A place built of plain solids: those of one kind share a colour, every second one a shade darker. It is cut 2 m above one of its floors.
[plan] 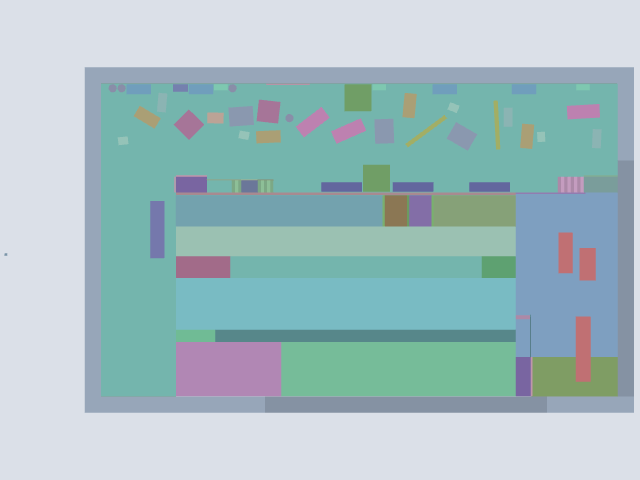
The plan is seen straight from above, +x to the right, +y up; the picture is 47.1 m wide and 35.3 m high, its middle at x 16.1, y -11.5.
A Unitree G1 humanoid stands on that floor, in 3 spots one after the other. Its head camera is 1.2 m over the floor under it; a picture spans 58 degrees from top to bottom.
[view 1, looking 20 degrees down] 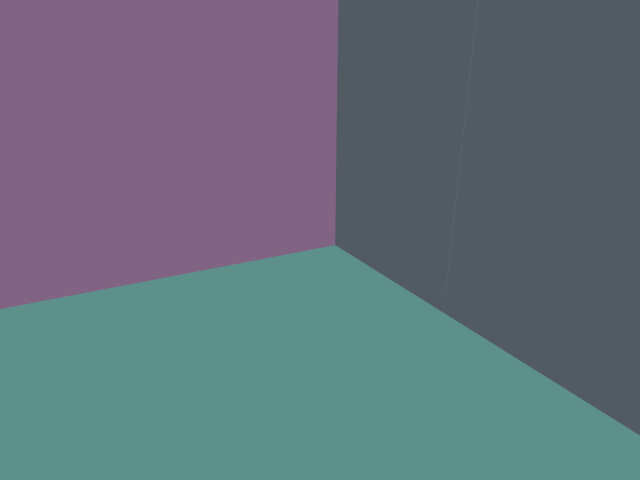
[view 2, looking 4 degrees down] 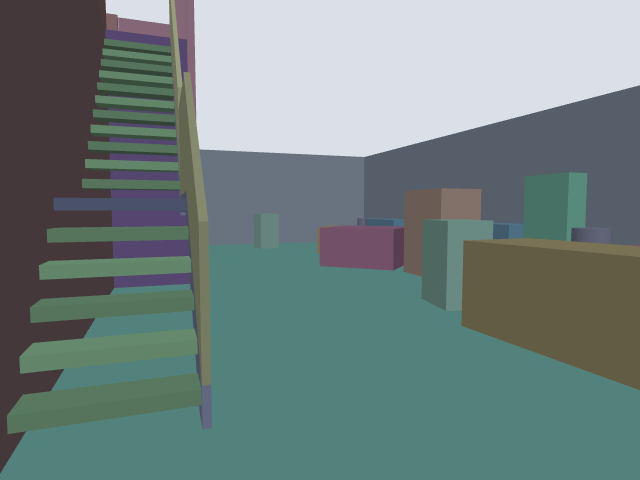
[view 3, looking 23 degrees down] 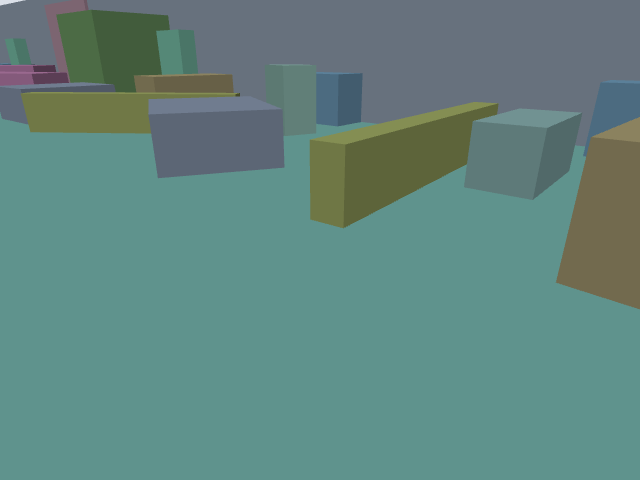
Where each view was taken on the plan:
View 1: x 2.75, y -21.40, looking -28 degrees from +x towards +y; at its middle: floor_filing_floorboards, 3.32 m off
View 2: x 15.07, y -7.28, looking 160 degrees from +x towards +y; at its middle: dustheap_low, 9.17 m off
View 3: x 31.19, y -7.28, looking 130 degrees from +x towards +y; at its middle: floor_hallground_brick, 3.07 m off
